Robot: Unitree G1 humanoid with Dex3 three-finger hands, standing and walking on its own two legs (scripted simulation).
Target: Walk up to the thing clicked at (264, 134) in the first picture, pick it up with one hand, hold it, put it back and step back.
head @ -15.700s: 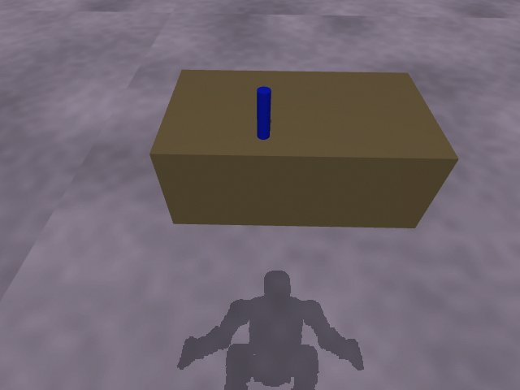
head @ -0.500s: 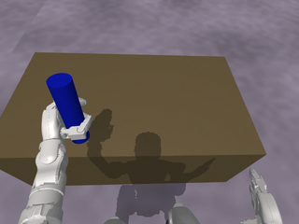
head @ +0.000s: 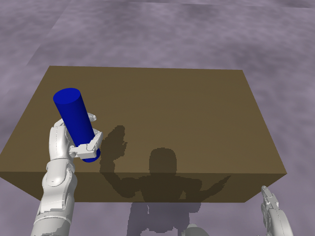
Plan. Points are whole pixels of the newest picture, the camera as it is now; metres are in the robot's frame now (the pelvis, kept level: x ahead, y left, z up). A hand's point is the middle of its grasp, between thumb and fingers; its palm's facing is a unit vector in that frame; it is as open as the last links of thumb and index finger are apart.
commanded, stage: hold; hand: left
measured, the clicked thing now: (80, 129) +0.35 +0.19 +0.09
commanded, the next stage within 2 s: none
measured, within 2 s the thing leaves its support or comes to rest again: neither
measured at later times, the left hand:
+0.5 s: hand (87, 138) +0.33 +0.17 +0.08, palm faces +0.17 -0.99 +0.00, open 7.3 cm
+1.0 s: hand (84, 135) +0.34 +0.18 +0.09, palm faces +0.17 -0.98 +0.01, open 7.3 cm
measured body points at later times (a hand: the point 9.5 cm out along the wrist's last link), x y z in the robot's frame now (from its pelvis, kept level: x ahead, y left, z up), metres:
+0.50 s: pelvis +0.00 -0.01 +0.01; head +0.04 +0.00 +0.46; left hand +0.32 +0.22 +0.08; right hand +0.16 -0.26 -0.03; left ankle -0.02 +0.13 -0.69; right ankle +0.06 -0.15 -0.69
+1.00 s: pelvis +0.00 +0.00 +0.01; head +0.03 +0.00 +0.46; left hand +0.32 +0.23 +0.09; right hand +0.16 -0.26 -0.04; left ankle -0.02 +0.13 -0.69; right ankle +0.06 -0.15 -0.69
